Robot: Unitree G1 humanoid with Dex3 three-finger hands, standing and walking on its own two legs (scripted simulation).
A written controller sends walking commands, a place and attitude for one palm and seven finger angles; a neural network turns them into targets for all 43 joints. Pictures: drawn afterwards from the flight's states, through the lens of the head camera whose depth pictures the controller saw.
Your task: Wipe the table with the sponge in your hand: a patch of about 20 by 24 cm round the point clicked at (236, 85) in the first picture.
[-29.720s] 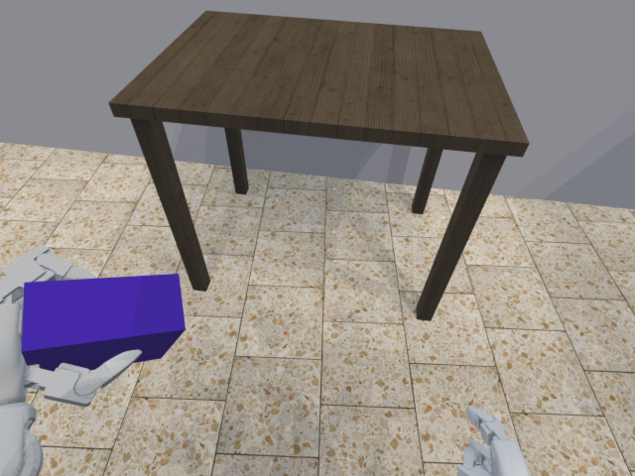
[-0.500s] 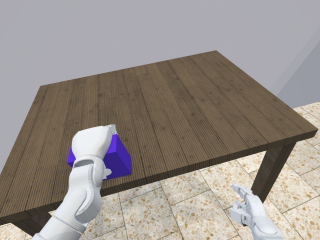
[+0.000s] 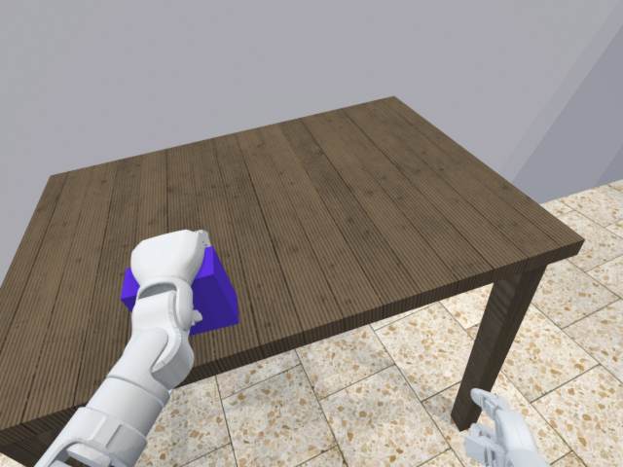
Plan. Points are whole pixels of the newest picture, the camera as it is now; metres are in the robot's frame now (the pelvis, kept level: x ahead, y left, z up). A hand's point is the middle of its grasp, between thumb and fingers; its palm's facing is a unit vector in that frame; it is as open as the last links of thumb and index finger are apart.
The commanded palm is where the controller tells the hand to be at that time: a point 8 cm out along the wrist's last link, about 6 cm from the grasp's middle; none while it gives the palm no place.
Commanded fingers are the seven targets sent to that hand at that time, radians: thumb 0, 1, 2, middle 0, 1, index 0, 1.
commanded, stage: wipe forward along the third lane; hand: left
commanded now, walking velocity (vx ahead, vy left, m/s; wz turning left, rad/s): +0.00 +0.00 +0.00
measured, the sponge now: (190, 304) +0.32 +0.22 +0.06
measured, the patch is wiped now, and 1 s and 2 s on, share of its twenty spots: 0.85 1.00 1.00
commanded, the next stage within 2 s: wipe back along the third lane in 1.16 s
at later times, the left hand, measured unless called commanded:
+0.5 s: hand (183, 254) +0.38 +0.24 +0.10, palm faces -0.05 -0.01 -1.00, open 9.4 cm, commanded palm +0.37 +0.24 +0.13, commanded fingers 0.00 0.10 1.30 -1.20 -1.60 -1.20 -1.60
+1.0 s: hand (180, 233) +0.43 +0.26 +0.10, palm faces -0.06 -0.01 -1.00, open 9.4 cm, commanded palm +0.42 +0.26 +0.13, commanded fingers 0.00 0.10 1.30 -1.20 -1.60 -1.20 -1.60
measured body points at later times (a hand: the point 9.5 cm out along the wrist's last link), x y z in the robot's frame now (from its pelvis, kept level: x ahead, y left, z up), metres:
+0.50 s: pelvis +0.00 -0.01 +0.00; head -0.01 -0.05 +0.45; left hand +0.38 +0.24 +0.15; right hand +0.17 -0.26 -0.12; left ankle +0.03 +0.15 -0.73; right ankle -0.02 -0.06 -0.74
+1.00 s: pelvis +0.01 +0.02 +0.00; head +0.02 -0.01 +0.45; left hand +0.43 +0.26 +0.15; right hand +0.13 -0.25 -0.13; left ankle +0.03 +0.15 -0.73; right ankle -0.02 -0.06 -0.74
